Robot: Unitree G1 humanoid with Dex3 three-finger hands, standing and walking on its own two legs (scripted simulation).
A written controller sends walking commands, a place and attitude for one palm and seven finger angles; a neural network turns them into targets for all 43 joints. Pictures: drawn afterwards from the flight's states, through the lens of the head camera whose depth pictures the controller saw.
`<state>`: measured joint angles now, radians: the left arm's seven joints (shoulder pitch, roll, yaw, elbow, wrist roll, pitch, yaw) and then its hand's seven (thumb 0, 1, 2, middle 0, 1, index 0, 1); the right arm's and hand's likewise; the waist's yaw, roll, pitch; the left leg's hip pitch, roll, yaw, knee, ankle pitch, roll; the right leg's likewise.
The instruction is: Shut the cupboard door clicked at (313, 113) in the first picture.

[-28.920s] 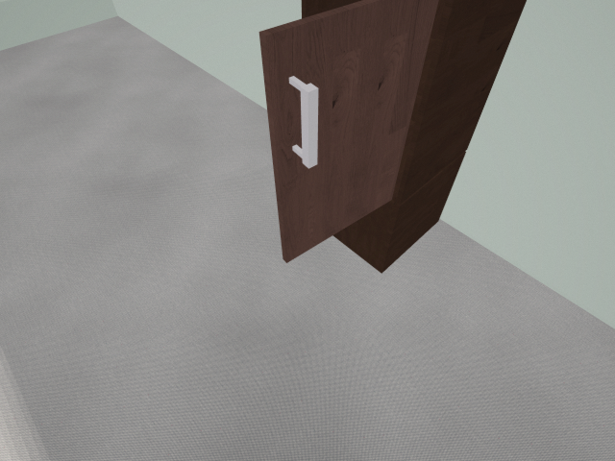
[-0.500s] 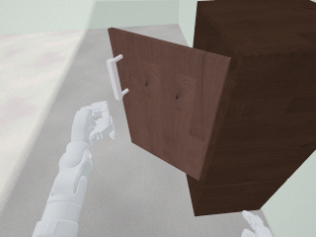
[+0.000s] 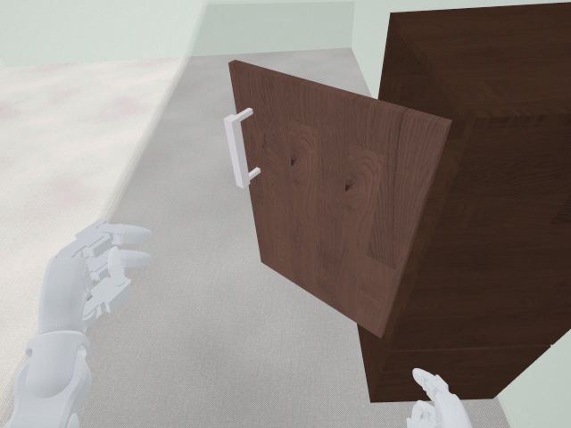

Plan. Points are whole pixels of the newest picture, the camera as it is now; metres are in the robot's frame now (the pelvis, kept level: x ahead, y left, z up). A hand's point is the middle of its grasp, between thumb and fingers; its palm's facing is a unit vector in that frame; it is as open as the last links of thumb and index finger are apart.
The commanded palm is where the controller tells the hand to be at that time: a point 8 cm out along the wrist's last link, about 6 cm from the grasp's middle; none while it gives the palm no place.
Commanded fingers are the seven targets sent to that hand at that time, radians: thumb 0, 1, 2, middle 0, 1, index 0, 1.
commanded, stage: draw the hand back to the body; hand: left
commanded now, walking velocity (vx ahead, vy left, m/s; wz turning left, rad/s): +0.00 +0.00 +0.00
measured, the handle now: (245, 149) +0.60 +0.15 +0.09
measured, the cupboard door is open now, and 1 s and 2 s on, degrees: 51 51 51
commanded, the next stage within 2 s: step back with the hand held close in 0.60 s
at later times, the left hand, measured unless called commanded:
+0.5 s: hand (57, 314) +0.19 +0.27 +0.16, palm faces +0.47 -0.80 -0.37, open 7.3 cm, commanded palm +0.13 +0.30 +0.17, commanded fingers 0.00 0.90 0.90 -0.20 -0.30 -0.20 -0.30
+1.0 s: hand (54, 319) +0.18 +0.28 +0.14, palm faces +0.36 -0.80 -0.49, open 7.4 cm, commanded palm +0.12 +0.32 +0.17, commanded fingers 0.00 0.90 0.90 -0.20 -0.30 -0.20 -0.30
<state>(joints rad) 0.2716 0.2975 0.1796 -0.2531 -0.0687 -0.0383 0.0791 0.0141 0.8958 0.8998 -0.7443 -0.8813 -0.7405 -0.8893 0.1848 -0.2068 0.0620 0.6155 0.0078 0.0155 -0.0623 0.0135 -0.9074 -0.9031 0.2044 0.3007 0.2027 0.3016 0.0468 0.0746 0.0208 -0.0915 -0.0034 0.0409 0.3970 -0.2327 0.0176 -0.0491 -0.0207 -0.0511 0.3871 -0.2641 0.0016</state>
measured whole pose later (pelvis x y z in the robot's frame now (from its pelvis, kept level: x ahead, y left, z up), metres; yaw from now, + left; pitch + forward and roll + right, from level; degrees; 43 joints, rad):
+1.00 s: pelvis -0.02 +0.02 +0.00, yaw +0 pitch +1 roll -1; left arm 0.54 0.40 0.37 -0.43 -0.07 -0.12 0.10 0.01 0.89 0.90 -0.21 -0.30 -0.21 -0.31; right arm 0.17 -0.26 -0.02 0.57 0.01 0.05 -0.08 0.01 -0.91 -0.90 0.20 0.30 0.20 0.30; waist 0.02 0.05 0.01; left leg -0.26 -0.01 0.05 0.48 -0.24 0.04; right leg -0.20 -0.03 -0.04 0.44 -0.25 0.02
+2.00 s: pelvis -0.14 +0.04 -0.02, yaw +4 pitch +1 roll -6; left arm 0.51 0.47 0.46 -0.52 -0.03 -0.30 0.14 0.01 0.89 0.90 -0.22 -0.30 -0.21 -0.31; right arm 0.19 -0.21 -0.02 0.62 -0.01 -0.06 -0.08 0.01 -0.91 -0.90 0.20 0.30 0.20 0.30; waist -0.03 0.02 0.01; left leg -0.51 0.02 -0.01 0.58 -0.09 0.08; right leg -0.37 0.09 0.03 0.70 -0.32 0.02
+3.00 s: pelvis -0.33 +0.15 -0.01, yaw +2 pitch -2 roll -3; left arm 0.41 0.39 0.44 -0.47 -0.04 -0.17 0.17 0.01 0.90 0.90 -0.20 -0.30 -0.20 -0.30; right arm 0.22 -0.13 0.04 0.66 -0.01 -0.12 -0.04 0.02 -0.91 -0.90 0.21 0.30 0.20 0.30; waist 0.01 -0.04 0.00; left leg -0.27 0.03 0.03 0.58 -0.27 0.04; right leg -0.48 0.03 -0.03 1.04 -0.38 -0.01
